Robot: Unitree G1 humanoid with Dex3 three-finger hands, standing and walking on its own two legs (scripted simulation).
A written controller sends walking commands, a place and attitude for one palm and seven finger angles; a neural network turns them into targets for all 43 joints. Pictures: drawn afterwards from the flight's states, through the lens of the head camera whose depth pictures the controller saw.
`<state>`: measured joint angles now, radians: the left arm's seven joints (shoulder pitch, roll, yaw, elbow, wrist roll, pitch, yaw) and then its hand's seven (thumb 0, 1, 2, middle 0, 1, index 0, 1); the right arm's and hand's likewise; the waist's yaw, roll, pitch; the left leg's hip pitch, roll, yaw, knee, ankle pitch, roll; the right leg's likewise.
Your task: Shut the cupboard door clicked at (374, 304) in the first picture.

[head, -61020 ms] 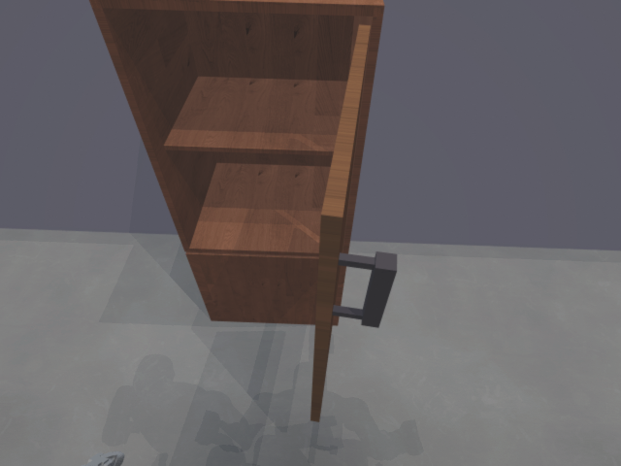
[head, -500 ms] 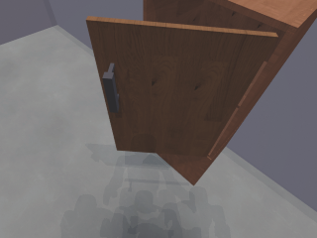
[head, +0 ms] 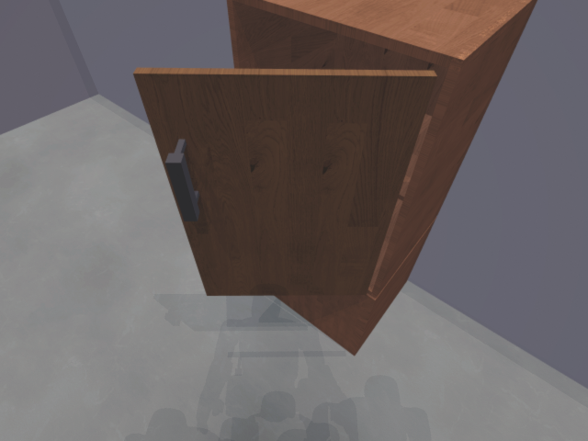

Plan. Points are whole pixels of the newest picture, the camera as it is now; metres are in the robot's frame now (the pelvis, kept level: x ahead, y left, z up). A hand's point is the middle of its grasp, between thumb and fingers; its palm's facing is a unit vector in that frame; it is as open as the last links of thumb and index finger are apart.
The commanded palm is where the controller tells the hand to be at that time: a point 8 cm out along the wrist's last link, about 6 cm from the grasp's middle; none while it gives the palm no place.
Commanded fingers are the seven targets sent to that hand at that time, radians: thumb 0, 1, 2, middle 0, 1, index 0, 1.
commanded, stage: come to a stop and stand still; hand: left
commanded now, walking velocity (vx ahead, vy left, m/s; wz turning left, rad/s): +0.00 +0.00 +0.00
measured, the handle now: (186, 180) +0.49 +0.20 +0.08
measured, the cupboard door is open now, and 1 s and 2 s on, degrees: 40 40 40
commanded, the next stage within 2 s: look again from close up in 0.84 s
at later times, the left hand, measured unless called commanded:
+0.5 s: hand out of the picture -0.01 +0.14 -0.18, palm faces +0.05 -0.99 -0.13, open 7.4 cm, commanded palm none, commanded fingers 0.00 0.90 0.90 -0.20 -0.30 -0.20 -0.30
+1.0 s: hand out of the picture +0.01 +0.16 -0.18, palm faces +0.02 -0.99 -0.17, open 7.4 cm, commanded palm none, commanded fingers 0.00 0.90 0.90 -0.20 -0.30 -0.20 -0.30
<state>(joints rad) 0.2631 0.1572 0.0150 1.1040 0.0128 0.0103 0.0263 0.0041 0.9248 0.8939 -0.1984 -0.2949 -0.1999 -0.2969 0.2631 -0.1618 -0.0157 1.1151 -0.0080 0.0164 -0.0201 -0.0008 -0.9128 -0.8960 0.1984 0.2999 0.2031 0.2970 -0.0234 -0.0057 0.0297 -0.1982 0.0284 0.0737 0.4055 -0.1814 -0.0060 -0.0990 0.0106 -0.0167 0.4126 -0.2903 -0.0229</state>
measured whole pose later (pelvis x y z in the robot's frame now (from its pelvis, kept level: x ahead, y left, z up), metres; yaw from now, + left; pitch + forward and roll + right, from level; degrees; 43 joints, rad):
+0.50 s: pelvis +0.01 -0.01 +0.00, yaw +0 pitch -1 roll +0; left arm 0.31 0.11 0.01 1.14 0.01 -0.01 0.04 0.00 0.91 0.89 -0.20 -0.29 -0.20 -0.30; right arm 0.30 -0.11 0.00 1.16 -0.01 0.00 -0.04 0.00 -0.91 -0.90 0.20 0.30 0.20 0.30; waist -0.01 -0.03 0.04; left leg -0.18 0.05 0.06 0.39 -0.19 -0.02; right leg -0.06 0.03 -0.02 0.37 -0.28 -0.04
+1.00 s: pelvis +0.02 +0.01 +0.00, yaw +0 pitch +0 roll -1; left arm 0.30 0.12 0.00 1.12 0.02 -0.03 0.05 0.00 0.91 0.89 -0.20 -0.29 -0.20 -0.30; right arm 0.26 -0.16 0.00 1.11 -0.01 -0.01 -0.03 0.00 -0.92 -0.90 0.20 0.30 0.20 0.30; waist 0.00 0.00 0.05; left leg -0.22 0.04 0.07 0.47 -0.24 0.00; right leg -0.08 0.02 -0.02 0.39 -0.30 -0.01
